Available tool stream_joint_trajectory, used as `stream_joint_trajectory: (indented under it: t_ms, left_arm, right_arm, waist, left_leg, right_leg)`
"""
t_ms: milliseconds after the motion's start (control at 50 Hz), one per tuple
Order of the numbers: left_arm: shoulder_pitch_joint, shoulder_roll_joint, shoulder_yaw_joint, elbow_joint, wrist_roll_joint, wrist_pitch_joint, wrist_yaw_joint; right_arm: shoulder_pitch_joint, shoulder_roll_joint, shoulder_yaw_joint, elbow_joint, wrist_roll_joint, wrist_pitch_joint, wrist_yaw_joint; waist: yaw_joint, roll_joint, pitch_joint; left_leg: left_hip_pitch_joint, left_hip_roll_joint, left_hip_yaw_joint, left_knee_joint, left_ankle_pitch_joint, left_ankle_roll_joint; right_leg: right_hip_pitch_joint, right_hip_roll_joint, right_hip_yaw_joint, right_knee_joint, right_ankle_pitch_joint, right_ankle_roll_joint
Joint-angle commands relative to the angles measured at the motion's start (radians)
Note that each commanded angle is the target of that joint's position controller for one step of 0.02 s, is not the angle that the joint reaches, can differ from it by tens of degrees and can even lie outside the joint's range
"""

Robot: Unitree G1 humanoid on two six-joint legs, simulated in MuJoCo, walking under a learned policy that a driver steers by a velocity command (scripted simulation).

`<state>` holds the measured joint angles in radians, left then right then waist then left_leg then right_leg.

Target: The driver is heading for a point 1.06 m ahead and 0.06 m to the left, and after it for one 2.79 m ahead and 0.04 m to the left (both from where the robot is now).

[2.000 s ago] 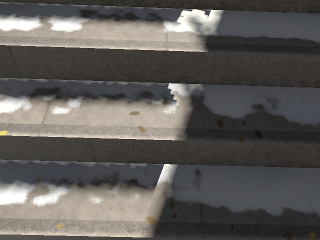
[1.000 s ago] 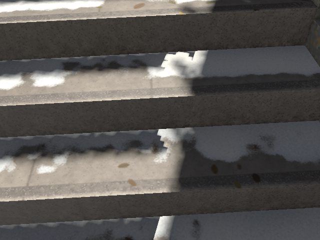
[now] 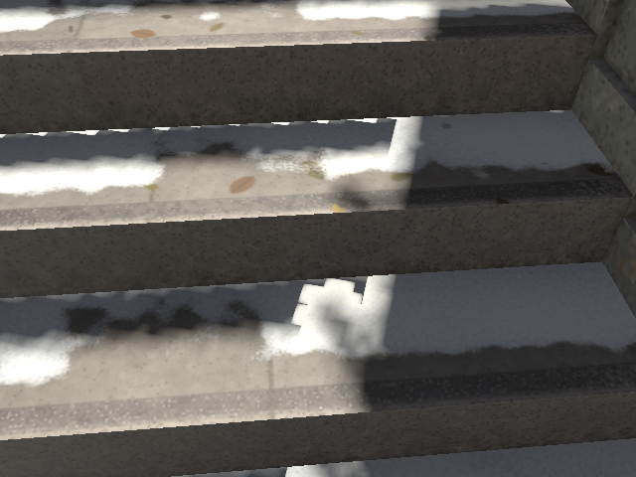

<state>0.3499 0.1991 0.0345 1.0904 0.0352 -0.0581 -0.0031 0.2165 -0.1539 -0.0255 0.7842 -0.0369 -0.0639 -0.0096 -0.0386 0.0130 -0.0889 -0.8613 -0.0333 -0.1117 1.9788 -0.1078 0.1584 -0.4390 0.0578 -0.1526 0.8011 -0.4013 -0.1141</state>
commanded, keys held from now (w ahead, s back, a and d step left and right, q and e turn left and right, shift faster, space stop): w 1.00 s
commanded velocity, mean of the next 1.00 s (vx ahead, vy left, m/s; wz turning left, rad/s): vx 0.50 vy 0.00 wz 0.00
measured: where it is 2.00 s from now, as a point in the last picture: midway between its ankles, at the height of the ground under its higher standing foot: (291, 33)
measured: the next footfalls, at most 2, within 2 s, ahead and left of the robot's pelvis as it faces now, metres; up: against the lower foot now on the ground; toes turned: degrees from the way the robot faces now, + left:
left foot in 0.34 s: +0.36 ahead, +0.11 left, +0.17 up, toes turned +7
right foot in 0.84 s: +0.67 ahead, -0.06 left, +0.34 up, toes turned -6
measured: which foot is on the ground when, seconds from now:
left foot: up 0.00-0.32, down 0.34-0.84, up 0.86-1.00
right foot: down 0.00-0.36, up 0.38-0.82, down 0.84-1.00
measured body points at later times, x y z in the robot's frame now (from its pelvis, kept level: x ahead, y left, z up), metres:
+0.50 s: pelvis +0.28 +0.05 +0.15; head +0.27 +0.04 +0.60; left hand +0.38 +0.28 +0.03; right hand +0.34 -0.19 +0.00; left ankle +0.32 +0.11 -0.53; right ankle +0.21 -0.07 -0.32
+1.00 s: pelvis +0.59 +0.00 +0.32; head +0.58 +0.02 +0.77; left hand +0.65 +0.25 +0.17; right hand +0.69 -0.23 +0.21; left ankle +0.50 +0.13 -0.13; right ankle +0.63 -0.05 -0.36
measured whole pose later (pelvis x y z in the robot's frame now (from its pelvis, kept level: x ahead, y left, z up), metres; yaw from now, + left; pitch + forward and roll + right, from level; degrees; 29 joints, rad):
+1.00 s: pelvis +0.59 +0.00 +0.32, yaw +1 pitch +3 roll -3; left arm 0.26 0.19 0.07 0.97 0.03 -0.06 0.01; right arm 0.29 -0.15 -0.06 0.78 -0.03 -0.14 0.01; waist -0.03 0.02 -0.07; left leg -0.77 -0.05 -0.12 2.00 -0.04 0.15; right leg -0.56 0.05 -0.19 0.91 -0.39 -0.11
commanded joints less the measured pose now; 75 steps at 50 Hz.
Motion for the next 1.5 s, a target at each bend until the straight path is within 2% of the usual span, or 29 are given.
stream_joint_trajectory:
  t_ms: [20,200,240,320,360,380,420,480,520,640,700,740,800,840,860,880,900,960,1020,1120,1180,1240,1280,1320,1340,1360,1380,1440,1500]
  left_arm:
    - [0.007,-0.084,-0.028,0.013,0.002,-0.054,-0.017]
    - [0.287,-0.002,-0.027,0.075,-0.021,-0.073,0.031]
    - [0.333,0.034,-0.010,0.074,-0.039,-0.065,0.063]
    - [0.253,0.160,0.010,-0.025,-0.062,-0.074,0.040]
    - [0.171,0.108,0.022,-0.134,-0.071,-0.101,-0.017]
    - [0.052,0.093,0.043,-0.176,-0.012,-0.101,-0.043]
    - [-0.054,-0.032,0.022,-0.308,0.025,-0.077,-0.041]
    - [-0.056,-0.176,-0.027,-0.389,-0.004,-0.048,-0.004]
    - [-0.045,-0.216,-0.051,-0.395,-0.012,-0.018,0.008]
    - [-0.400,-0.186,-0.071,-0.549,-0.021,0.010,0.046]
    - [-0.575,-0.165,-0.091,-0.642,-0.018,0.003,0.026]
    - [-0.595,-0.161,-0.095,-0.642,-0.016,0.016,-0.010]
    - [-0.316,-0.133,-0.068,-0.531,-0.067,0.021,0.002]
    - [-0.045,0.015,-0.015,-0.456,-0.014,0.034,0.018]
    - [0.061,0.089,0.017,-0.389,0.012,0.031,0.032]
    - [0.082,0.159,0.055,-0.355,0.007,0.058,0.038]
    - [-0.084,0.149,0.061,-0.333,-0.024,0.056,0.032]
    - [-0.037,-0.066,0.020,-0.125,-0.009,-0.017,0.018]
    - [0.015,-0.147,-0.007,-0.025,-0.007,-0.052,-0.007]
    - [0.087,0.013,-0.004,-0.005,-0.029,-0.109,-0.020]
    - [0.210,-0.016,-0.009,0.024,-0.034,-0.092,0.011]
    - [0.263,0.003,0.003,-0.018,-0.051,-0.080,0.051]
    - [0.237,0.101,0.022,-0.094,-0.058,-0.082,0.056]
    - [0.164,0.178,0.051,-0.136,-0.063,-0.105,0.022]
    - [0.130,0.159,0.056,-0.172,-0.055,-0.121,0.004]
    - [0.123,0.077,0.052,-0.251,-0.060,-0.121,-0.033]
    - [0.054,0.028,0.059,-0.303,0.003,-0.110,-0.047]
    - [-0.089,-0.127,0.012,-0.463,0.019,-0.086,-0.014]
    - [-0.038,-0.219,-0.043,-0.457,-0.011,-0.029,0.010]
  right_arm:
    - [0.087,0.079,0.042,-0.016,0.008,0.026,0.002]
    - [-0.419,0.082,0.082,-0.276,0.011,0.027,-0.009]
    - [-0.412,0.087,0.089,-0.275,0.021,0.043,0.007]
    - [0.019,0.004,0.044,-0.116,0.056,0.046,-0.007]
    - [0.286,-0.169,-0.025,0.003,-0.004,0.041,-0.018]
    - [0.237,-0.212,-0.055,0.030,0.008,0.066,-0.030]
    - [0.056,-0.119,-0.046,0.095,0.027,0.043,-0.022]
    - [0.074,0.081,0.002,0.249,-0.005,-0.017,-0.002]
    - [0.125,0.088,0.008,0.298,0.006,-0.045,0.020]
    - [0.264,-0.076,-0.002,0.313,0.019,-0.100,0.026]
    - [0.388,-0.047,-0.001,0.344,0.025,-0.079,-0.006]
    - [0.442,-0.063,-0.013,0.326,0.043,-0.064,-0.043]
    - [0.394,-0.172,-0.029,0.235,0.061,-0.068,-0.041]
    - [0.283,-0.247,-0.062,0.185,0.067,-0.103,0.003]
    - [0.287,-0.176,-0.053,0.128,0.078,-0.122,0.034]
    - [0.193,-0.116,-0.062,0.080,0.030,-0.127,0.072]
    - [0.182,-0.028,-0.063,0.034,-0.002,-0.120,0.071]
    - [0.032,0.126,0.001,-0.113,-0.010,-0.096,0.027]
    - [0.078,0.192,0.041,-0.097,0.016,-0.043,0.008]
    - [-0.241,0.154,0.067,-0.253,0.035,-0.006,-0.036]
    - [-0.416,0.145,0.089,-0.349,0.020,0.005,-0.017]
    - [-0.358,0.165,0.088,-0.290,0.025,0.030,0.029]
    - [-0.240,0.112,0.072,-0.253,0.057,0.027,0.003]
    - [0.015,-0.012,0.023,-0.184,0.023,0.040,-0.011]
    - [0.104,-0.090,-0.012,-0.139,-0.008,0.038,-0.009]
    - [0.181,-0.184,-0.047,-0.081,-0.012,0.041,-0.016]
    - [0.086,-0.190,-0.072,-0.077,0.010,0.056,-0.020]
    - [0.005,-0.028,-0.039,0.090,0.018,0.000,-0.007]
    - [0.105,0.100,0.000,0.231,0.003,-0.035,0.016]
  waist:
    - [-0.052,0.017,0.197]
    - [0.084,-0.089,0.185]
    - [0.115,-0.092,0.141]
    - [-0.112,-0.231,-0.207]
    - [-0.186,0.018,-0.323]
    - [-0.172,0.176,-0.299]
    - [-0.016,-0.021,-0.003]
    - [0.112,-0.047,0.139]
    - [0.140,-0.017,0.183]
    - [0.069,0.073,0.201]
    - [0.012,0.026,0.185]
    - [-0.040,0.044,0.111]
    - [0.098,0.124,-0.185]
    - [0.246,0.206,-0.334]
    - [0.237,0.043,-0.355]
    - [0.256,-0.183,-0.315]
    - [0.151,-0.157,-0.246]
    - [0.023,0.100,0.069]
    - [-0.038,0.021,0.145]
    - [-0.011,-0.101,0.201]
    - [0.037,-0.033,0.189]
    - [0.082,-0.064,0.013]
    - [0.000,-0.131,-0.163]
    - [-0.135,-0.244,-0.278]
    - [-0.168,-0.224,-0.319]
    - [-0.145,0.083,-0.318]
    - [-0.104,0.139,-0.266]
    - [0.059,-0.072,0.087]
    - [0.135,-0.036,0.177]
  left_leg:
    - [-0.252,0.024,-0.009,-0.027,0.017,-0.004]
    - [-0.543,0.118,0.219,-0.091,-0.228,-0.033]
    - [-0.319,0.133,0.277,-0.372,-0.304,-0.020]
    - [0.442,-0.062,0.344,-0.847,-0.390,0.044]
    - [0.832,0.243,-0.368,-1.240,-0.671,0.197]
    - [0.774,0.326,-0.854,-1.706,-0.883,0.226]
    - [0.520,0.339,-0.665,-1.650,-0.861,0.132]
    - [0.363,0.264,-0.256,-1.595,-0.420,0.038]
    - [0.396,0.220,-0.077,-1.602,-0.240,-0.013]
    - [0.582,0.248,-0.018,-1.790,-0.125,0.026]
    - [0.694,0.204,0.023,-1.877,-0.159,0.000]
    - [0.749,0.225,0.067,-2.054,0.104,0.056]
    - [0.798,0.247,0.181,-1.707,1.448,0.068]
    - [0.907,0.278,0.170,-1.283,1.511,0.028]
    - [0.528,0.157,0.135,-0.941,1.169,-0.010]
    - [0.302,-0.066,0.094,-0.488,0.047,-0.040]
    - [0.122,-0.032,-0.059,-0.068,0.026,-0.056]
    - [-0.175,-0.009,-0.031,0.208,0.097,0.006]
    - [-0.350,-0.014,-0.086,0.234,-0.003,0.023]
    - [-0.575,0.016,0.085,0.309,-0.246,-0.006]
    - [-0.511,0.107,0.217,-0.054,-0.214,-0.001]
    - [-0.072,0.090,0.346,-0.391,-0.203,0.020]
    - [0.339,-0.041,0.383,-0.672,-0.290,0.017]
    - [0.441,-0.063,0.289,-0.929,-0.364,0.041]
    - [0.599,0.014,0.095,-1.019,-0.461,0.077]
    - [0.758,0.290,-0.521,-1.378,-0.685,0.225]
    - [0.676,0.335,-0.891,-1.707,-0.833,0.223]
    - [0.425,0.305,-0.456,-1.613,-0.532,0.096]
    - [0.390,0.220,-0.108,-1.588,-0.204,0.005]
  right_leg:
    - [-0.029,-0.199,0.287,-0.437,0.027,-0.004]
    - [0.285,-0.233,0.300,-0.672,0.160,-0.042]
    - [0.365,-0.263,0.247,-0.821,0.496,-0.091]
    - [0.461,-0.319,0.119,-0.294,1.913,-0.093]
    - [0.003,-0.127,0.128,0.350,1.268,-0.004]
    - [-0.182,0.041,0.193,0.802,0.357,0.018]
    - [-0.434,-0.040,0.239,1.139,0.404,-0.001]
    - [-0.620,-0.045,0.284,1.375,0.351,-0.054]
    - [-0.741,-0.052,0.313,1.346,0.304,-0.068]
    - [-1.032,-0.081,0.125,1.449,0.085,-0.045]
    - [-0.990,-0.149,0.042,1.099,0.060,-0.041]
    - [-0.703,-0.167,-0.028,0.778,0.047,-0.046]
    - [-0.040,0.034,-0.127,0.439,-0.023,-0.064]
    - [0.151,0.010,0.033,0.214,-0.055,-0.099]
    - [0.358,-0.211,0.500,0.040,-0.331,-0.205]
    - [0.345,-0.342,1.034,-0.454,-0.566,-0.284]
    - [0.278,-0.370,1.141,-0.557,-0.570,-0.244]
    - [0.056,-0.316,0.649,-0.396,-0.084,-0.138]
    - [0.052,-0.245,0.326,-0.394,0.209,-0.043]
    - [0.094,-0.281,0.258,-0.607,0.269,-0.064]
    - [0.144,-0.217,0.214,-0.721,0.098,-0.041]
    - [0.272,-0.215,0.110,-0.843,0.589,-0.101]
    - [0.321,-0.249,0.080,-0.588,1.699,-0.105]
    - [0.539,-0.314,0.103,-0.218,1.903,-0.087]
    - [0.402,-0.276,0.127,0.060,1.650,-0.066]
    - [-0.019,-0.058,0.135,0.511,0.868,-0.006]
    - [-0.221,0.030,0.257,0.967,0.314,0.013]
    - [-0.583,-0.033,0.282,1.372,0.392,-0.024]
    - [-0.733,-0.032,0.342,1.373,0.297,-0.047]
Keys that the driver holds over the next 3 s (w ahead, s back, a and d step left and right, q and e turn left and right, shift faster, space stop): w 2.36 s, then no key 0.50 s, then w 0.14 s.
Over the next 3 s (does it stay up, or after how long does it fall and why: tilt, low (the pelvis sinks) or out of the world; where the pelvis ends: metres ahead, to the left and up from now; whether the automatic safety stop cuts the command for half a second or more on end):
stays up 1.68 0.00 0.99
